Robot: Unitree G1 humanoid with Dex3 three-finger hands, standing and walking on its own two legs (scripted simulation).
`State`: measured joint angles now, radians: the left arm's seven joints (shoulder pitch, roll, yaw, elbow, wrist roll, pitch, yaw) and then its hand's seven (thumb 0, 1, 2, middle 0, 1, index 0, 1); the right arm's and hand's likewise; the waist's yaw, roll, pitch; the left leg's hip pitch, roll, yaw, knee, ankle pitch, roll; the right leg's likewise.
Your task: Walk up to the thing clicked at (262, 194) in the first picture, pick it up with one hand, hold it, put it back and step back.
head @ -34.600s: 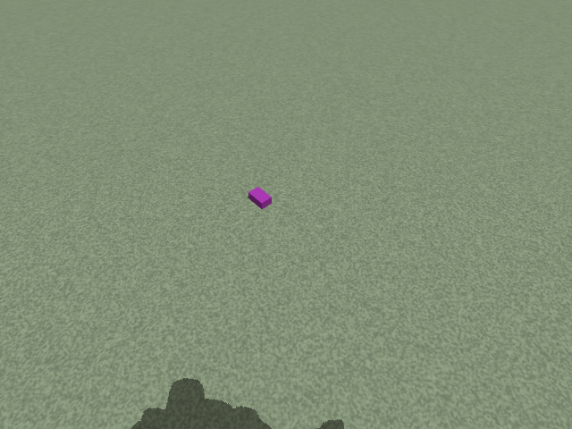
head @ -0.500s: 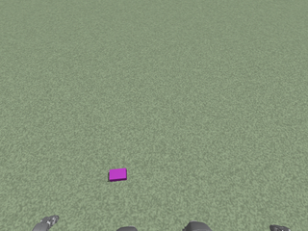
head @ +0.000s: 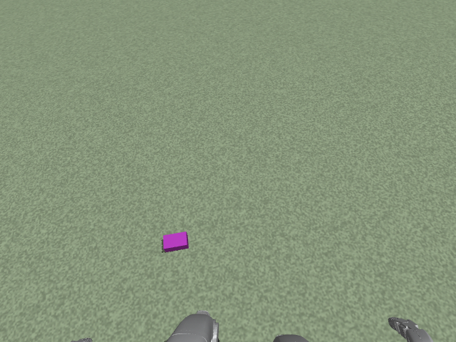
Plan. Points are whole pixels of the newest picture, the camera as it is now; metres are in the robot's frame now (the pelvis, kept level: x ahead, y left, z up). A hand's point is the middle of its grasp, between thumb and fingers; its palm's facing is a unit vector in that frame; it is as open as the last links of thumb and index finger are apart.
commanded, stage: step back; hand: left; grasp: from above
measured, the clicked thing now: (175, 241) +0.56 +0.29 -0.73
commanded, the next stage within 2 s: none
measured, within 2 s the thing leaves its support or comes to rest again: neither
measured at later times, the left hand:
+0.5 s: hand out of the picture -0.04 +0.28 -0.14, palm faces +0.08 -0.93 -0.36, open 7.3 cm
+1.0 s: hand out of the picture -0.19 +0.25 -0.12, palm faces +0.07 -0.89 -0.46, open 7.3 cm
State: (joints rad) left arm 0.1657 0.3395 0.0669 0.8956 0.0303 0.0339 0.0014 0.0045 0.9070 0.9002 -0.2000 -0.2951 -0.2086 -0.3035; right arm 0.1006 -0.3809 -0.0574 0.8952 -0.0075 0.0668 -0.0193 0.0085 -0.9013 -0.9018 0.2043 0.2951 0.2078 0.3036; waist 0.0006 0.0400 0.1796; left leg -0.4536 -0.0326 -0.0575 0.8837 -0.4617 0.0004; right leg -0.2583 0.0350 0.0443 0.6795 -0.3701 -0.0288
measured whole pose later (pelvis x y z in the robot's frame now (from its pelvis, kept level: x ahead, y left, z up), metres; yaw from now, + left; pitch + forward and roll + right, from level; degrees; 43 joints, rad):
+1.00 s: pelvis -0.30 -0.03 +0.00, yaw +4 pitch -2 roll +1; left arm 0.13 0.36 0.07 0.77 0.04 0.03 0.03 0.01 0.90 0.90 -0.20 -0.30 -0.21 -0.30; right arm 0.20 -0.41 -0.06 0.88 -0.02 0.06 -0.03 0.01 -0.90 -0.90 0.20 0.29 0.21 0.30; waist 0.01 0.04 0.17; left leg -0.34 -0.07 -0.11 0.93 -0.53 -0.03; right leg -0.38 -0.03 -0.02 0.63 -0.22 -0.02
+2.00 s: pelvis -0.51 -0.05 +0.01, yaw +3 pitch -3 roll +1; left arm 0.23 0.40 0.07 0.96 0.02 -0.01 -0.02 0.01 0.91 0.90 -0.20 -0.30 -0.21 -0.30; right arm 0.24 -0.35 -0.06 0.97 -0.04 -0.01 0.02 0.01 -0.90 -0.90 0.21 0.30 0.21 0.30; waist -0.01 -0.03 0.05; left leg -0.18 0.00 -0.02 0.53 -0.30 0.00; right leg -0.31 -0.02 0.00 0.70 -0.43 -0.02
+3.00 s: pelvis -0.45 -0.04 +0.03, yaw +4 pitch -3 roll +0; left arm 0.08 0.35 0.00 1.13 0.01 -0.02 0.00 0.00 0.91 0.90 -0.20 -0.30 -0.21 -0.30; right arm 0.05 -0.35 -0.01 1.11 -0.01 -0.01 0.01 0.01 -0.90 -0.90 0.20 0.29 0.21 0.30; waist 0.01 0.00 0.06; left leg -0.12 0.02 0.00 0.35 -0.17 -0.02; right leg -0.07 -0.02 -0.01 0.34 -0.21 0.02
